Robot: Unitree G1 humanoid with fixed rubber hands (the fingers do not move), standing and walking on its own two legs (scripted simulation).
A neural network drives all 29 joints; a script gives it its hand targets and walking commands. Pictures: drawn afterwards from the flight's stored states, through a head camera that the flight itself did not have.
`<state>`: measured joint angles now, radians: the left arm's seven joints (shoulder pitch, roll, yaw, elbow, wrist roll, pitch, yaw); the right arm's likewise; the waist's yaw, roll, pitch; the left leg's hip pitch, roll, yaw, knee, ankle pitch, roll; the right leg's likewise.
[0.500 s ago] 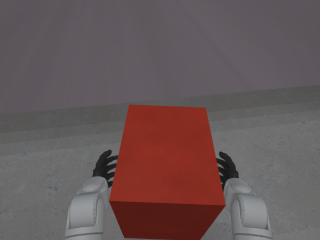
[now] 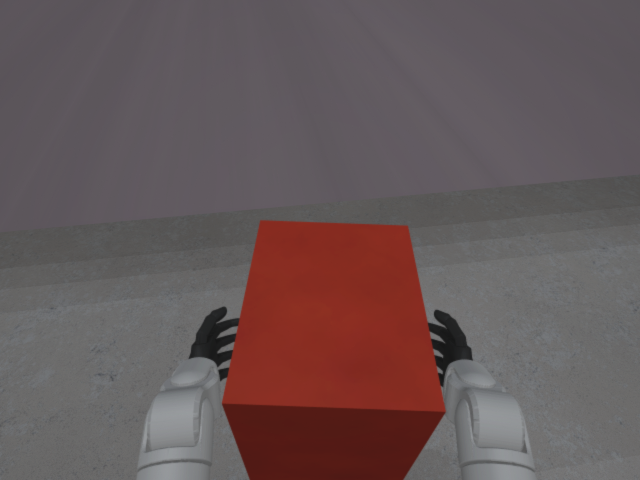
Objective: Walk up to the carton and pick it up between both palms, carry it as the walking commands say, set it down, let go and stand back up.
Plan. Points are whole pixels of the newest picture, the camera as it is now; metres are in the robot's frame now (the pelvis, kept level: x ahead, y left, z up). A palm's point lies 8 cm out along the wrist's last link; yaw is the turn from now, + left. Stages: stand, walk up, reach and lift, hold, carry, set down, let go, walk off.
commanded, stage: carry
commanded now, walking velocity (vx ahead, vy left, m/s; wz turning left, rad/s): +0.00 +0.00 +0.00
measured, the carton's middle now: (329, 353) +0.33 +0.00 -0.04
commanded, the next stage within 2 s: hold in 0.60 s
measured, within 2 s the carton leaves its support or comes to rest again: neither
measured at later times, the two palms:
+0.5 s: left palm (208, 374) +0.26 +0.15 +0.04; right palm (461, 372) +0.27 -0.16 +0.03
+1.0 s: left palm (200, 367) +0.26 +0.16 +0.06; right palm (460, 359) +0.27 -0.15 +0.05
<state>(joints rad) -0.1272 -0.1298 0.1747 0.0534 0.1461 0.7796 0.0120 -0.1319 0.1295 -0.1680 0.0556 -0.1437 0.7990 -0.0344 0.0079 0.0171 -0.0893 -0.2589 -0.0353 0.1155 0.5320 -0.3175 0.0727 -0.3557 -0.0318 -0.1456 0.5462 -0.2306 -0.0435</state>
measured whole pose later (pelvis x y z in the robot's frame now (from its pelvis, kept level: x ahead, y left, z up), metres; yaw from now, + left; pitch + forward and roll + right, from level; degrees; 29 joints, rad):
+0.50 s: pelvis -0.01 -0.01 +0.00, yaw +0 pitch +2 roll +0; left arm -0.12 -0.13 0.18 0.08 0.16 0.74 0.00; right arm -0.14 0.13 -0.17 0.09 -0.16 0.77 -0.03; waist 0.00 0.02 -0.09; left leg -0.25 -0.03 0.11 0.52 -0.30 0.06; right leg -0.34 -0.02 -0.16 0.52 -0.21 -0.05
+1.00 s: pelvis -0.02 +0.00 +0.01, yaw +5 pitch -7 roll +0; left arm -0.27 -0.15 0.25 0.23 0.18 0.68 0.00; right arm -0.26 0.13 -0.26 0.15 -0.19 0.77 -0.01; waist -0.04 0.03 0.05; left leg -0.08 -0.08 -0.02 0.43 -0.23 0.07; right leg -0.13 0.05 0.06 0.42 -0.18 -0.02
